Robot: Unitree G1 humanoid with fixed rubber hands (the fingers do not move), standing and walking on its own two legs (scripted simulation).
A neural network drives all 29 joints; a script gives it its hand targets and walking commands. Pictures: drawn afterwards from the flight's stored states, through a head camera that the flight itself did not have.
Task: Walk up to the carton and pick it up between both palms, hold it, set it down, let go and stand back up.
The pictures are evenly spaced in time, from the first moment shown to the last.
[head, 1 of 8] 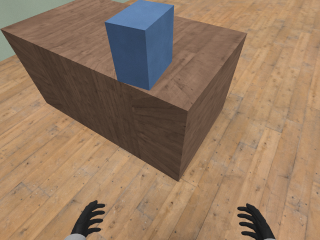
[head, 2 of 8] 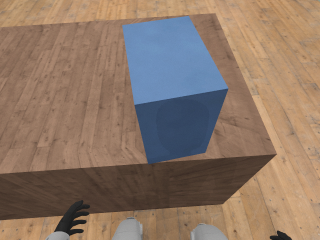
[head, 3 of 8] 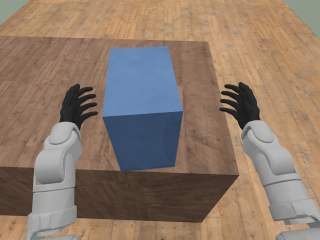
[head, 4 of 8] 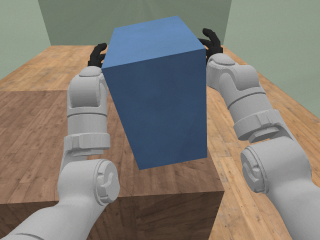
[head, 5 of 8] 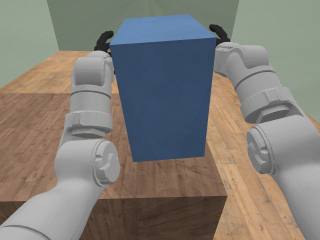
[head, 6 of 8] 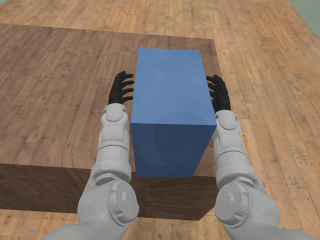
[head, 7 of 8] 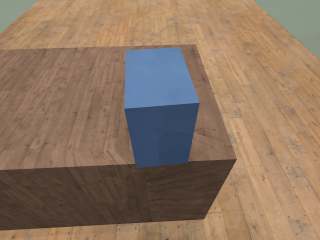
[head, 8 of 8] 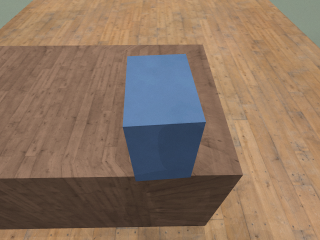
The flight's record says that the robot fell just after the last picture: no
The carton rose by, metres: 0.28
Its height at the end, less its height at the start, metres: +0.00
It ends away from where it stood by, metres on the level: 0.05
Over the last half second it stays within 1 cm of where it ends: yes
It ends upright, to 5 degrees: yes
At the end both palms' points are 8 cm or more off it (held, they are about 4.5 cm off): yes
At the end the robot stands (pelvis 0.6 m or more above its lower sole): yes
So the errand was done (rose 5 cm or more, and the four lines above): yes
